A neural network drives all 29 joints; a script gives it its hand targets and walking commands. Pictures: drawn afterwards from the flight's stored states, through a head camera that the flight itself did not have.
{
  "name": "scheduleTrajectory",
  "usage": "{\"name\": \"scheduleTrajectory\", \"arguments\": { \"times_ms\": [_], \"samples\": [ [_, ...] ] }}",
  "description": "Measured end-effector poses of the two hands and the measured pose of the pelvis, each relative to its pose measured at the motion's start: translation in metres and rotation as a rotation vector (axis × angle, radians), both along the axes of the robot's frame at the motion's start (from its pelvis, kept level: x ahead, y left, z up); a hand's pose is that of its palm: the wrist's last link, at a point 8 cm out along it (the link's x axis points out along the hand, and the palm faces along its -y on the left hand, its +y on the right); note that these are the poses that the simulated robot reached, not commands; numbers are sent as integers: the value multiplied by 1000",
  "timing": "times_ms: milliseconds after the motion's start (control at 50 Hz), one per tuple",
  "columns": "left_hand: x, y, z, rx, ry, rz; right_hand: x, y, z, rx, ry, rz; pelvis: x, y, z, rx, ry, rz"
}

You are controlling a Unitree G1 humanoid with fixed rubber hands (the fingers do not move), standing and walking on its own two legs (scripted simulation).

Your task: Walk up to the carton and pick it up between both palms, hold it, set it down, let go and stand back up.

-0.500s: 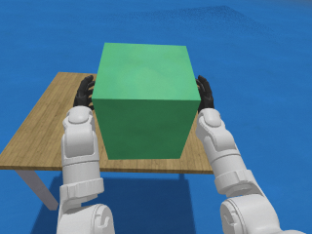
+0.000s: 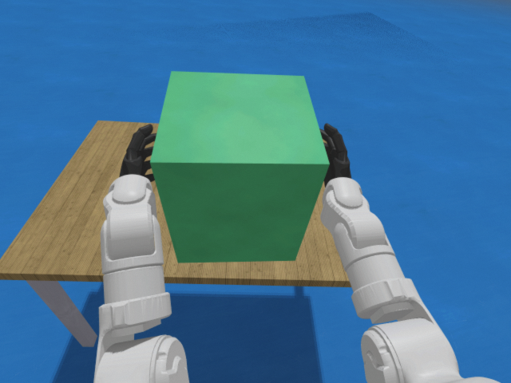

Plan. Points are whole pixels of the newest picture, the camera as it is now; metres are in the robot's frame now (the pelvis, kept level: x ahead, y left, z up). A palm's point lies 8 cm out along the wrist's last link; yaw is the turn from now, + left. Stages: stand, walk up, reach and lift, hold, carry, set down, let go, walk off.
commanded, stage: hold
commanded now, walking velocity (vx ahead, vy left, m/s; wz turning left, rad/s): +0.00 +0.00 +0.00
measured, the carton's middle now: (238, 173) +0.41 +0.01 +0.14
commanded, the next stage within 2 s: none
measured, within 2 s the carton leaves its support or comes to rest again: neither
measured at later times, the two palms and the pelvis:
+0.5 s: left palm (140, 177) +0.36 +0.15 +0.18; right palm (339, 176) +0.36 -0.15 +0.17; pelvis +0.00 +0.00 +0.00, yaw +0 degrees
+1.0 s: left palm (137, 177) +0.36 +0.16 +0.18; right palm (335, 175) +0.36 -0.14 +0.17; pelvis +0.00 +0.00 +0.00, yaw +0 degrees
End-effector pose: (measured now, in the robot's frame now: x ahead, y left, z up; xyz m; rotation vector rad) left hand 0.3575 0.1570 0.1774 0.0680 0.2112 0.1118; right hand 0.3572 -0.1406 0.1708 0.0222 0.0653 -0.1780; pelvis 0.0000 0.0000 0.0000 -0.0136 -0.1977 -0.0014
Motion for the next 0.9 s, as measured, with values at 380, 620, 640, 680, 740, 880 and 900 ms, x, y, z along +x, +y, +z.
{"name": "scheduleTrajectory", "arguments": {
  "times_ms": [380, 620, 640, 680, 740, 880, 900],
  "samples": [
    [1, -10, 5, -8, -9, -10, -2, -9, 5, 1, -10, -14, -1, -5, 0, 4, 5, -5],
    [0, -3, -4, -2, 8, -4, -3, -2, -6, 19, 5, -7, -1, -3, 0, 2, 4, 0],
    [0, -2, -5, -4, 10, -4, -2, -2, -6, 18, 6, -7, -1, -3, 0, 1, 5, 1],
    [1, -1, -6, -7, 10, -5, -2, -1, -6, 15, 6, -8, -1, -2, 0, 1, 10, 1],
    [2, 0, -5, -13, 1, -5, 0, 0, -3, 4, -4, -7, 0, -2, 0, 1, 18, 1],
    [1, 0, 2, 0, -28, -1, 1, 0, 5, 9, -32, 2, 2, 0, 0, -2, 12, 0],
    [0, 0, 3, 1, -29, -1, 1, 0, 5, 10, -34, 2, 3, 0, 0, -2, 9, 0]
  ]
}}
